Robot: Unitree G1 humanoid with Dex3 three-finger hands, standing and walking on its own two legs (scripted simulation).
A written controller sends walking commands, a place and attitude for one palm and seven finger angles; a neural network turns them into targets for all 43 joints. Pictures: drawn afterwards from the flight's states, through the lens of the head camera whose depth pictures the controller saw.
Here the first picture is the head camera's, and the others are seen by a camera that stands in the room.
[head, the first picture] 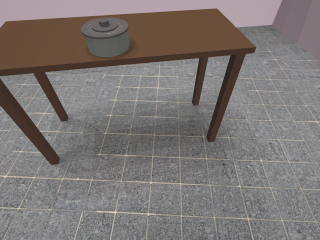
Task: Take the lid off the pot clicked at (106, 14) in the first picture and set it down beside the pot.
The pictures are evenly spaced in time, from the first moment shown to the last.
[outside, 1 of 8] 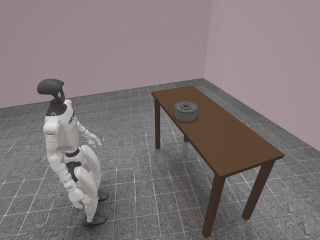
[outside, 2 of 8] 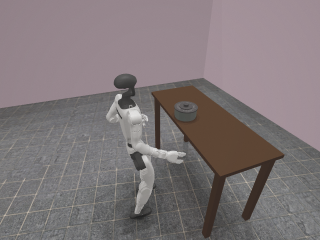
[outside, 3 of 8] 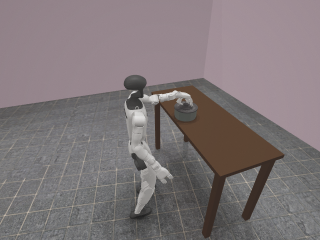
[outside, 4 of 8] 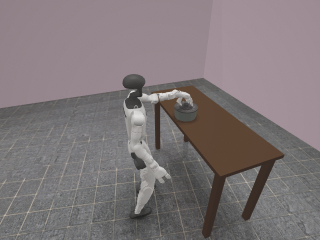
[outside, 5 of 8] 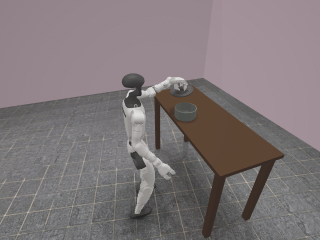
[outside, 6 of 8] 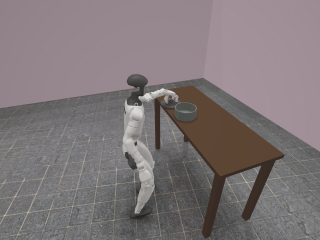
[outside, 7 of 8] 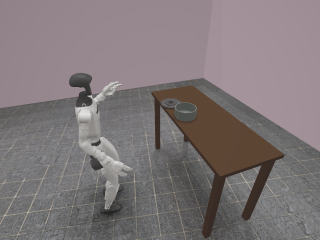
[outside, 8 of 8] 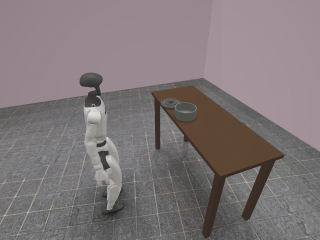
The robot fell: no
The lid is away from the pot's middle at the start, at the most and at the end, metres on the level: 0.00 0.25 0.25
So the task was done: yes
